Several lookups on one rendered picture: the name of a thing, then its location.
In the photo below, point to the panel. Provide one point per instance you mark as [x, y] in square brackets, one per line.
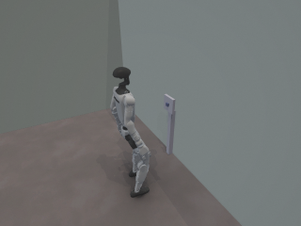
[170, 122]

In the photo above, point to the robot right shin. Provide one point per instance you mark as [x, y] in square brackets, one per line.
[141, 175]

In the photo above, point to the robot torso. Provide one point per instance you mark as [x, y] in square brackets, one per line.
[119, 101]

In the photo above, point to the left robot hand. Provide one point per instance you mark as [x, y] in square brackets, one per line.
[119, 127]

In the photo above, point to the right robot upper arm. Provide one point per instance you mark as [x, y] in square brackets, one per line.
[129, 103]

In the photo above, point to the left robot upper arm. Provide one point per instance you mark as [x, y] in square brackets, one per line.
[113, 103]

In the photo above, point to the left robot forearm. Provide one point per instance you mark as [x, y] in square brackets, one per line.
[116, 117]

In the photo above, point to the right robot forearm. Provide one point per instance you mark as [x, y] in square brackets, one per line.
[134, 135]

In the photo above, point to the right robot hand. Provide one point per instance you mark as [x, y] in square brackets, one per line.
[143, 150]

